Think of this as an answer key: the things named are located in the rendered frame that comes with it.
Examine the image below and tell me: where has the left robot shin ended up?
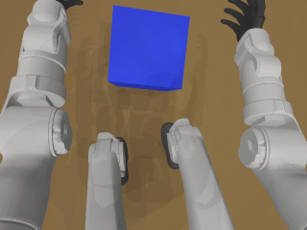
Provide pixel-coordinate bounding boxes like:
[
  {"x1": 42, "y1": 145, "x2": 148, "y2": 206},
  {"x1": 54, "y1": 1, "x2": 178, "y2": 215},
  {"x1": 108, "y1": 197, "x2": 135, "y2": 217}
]
[{"x1": 88, "y1": 132, "x2": 125, "y2": 177}]

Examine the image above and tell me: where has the carton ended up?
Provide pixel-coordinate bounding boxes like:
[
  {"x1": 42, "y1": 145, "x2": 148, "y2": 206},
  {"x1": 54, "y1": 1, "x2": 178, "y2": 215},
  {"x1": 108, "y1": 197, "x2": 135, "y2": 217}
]
[{"x1": 107, "y1": 5, "x2": 190, "y2": 92}]

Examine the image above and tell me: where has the robot right forearm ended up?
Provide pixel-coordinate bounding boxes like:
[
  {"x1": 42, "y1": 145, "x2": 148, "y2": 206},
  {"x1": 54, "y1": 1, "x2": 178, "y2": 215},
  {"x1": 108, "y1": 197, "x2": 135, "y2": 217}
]
[{"x1": 234, "y1": 28, "x2": 307, "y2": 143}]

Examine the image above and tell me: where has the right robot upper arm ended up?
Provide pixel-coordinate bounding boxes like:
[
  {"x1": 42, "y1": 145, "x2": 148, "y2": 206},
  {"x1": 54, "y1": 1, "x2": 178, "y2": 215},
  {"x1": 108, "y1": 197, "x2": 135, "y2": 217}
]
[{"x1": 238, "y1": 126, "x2": 307, "y2": 230}]

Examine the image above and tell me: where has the robot right thigh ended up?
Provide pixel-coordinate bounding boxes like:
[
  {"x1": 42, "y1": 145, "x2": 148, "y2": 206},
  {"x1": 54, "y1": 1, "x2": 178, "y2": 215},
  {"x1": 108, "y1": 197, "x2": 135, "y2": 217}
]
[{"x1": 166, "y1": 124, "x2": 235, "y2": 230}]

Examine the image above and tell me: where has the left robot upper arm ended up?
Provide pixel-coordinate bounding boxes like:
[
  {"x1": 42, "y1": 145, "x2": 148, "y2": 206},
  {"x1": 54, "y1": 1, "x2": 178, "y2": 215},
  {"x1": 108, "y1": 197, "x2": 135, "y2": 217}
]
[{"x1": 0, "y1": 105, "x2": 73, "y2": 230}]

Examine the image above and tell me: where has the right robot hand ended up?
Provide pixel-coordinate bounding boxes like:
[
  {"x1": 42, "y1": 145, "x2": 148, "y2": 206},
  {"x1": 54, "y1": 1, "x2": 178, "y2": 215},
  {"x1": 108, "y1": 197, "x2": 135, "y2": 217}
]
[{"x1": 221, "y1": 0, "x2": 266, "y2": 42}]

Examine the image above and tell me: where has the robot left forearm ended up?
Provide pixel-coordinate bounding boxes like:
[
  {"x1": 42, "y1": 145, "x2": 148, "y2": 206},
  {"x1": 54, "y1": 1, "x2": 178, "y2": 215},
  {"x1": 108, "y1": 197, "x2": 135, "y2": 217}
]
[{"x1": 0, "y1": 0, "x2": 72, "y2": 154}]

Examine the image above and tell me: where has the left robot hand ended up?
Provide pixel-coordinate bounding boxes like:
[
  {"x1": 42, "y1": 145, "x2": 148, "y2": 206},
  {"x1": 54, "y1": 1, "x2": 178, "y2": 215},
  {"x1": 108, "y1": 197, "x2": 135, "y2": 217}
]
[{"x1": 56, "y1": 0, "x2": 83, "y2": 11}]

